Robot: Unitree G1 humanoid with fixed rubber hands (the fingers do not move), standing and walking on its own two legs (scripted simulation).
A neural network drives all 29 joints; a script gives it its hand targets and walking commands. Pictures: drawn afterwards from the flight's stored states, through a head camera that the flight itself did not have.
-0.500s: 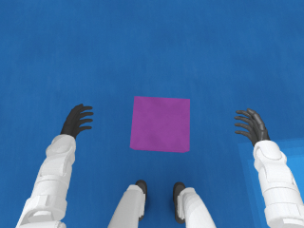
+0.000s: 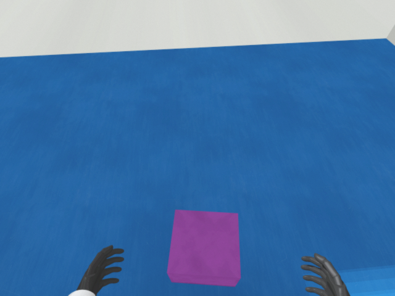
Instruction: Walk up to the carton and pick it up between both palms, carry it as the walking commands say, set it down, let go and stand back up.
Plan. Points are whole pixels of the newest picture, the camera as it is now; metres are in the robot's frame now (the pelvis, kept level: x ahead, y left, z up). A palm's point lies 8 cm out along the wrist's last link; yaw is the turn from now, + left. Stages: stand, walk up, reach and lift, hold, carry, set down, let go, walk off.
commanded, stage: let go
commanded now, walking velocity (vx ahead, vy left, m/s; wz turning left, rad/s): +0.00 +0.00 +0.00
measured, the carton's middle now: (204, 247) +0.42 +0.01 -0.68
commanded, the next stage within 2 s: stand in 0.38 s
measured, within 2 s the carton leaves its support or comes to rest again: neither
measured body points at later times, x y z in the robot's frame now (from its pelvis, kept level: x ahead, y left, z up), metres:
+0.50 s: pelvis +0.00 +0.00 +0.00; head +0.00 +0.00 +0.45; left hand +0.15 +0.26 -0.09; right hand +0.16 -0.26 -0.08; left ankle -0.02 +0.11 -0.74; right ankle -0.02 -0.11 -0.74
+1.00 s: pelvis +0.01 +0.01 +0.00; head +0.01 +0.01 +0.45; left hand +0.13 +0.30 -0.10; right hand +0.14 -0.30 -0.10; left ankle -0.02 +0.11 -0.74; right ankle -0.02 -0.11 -0.74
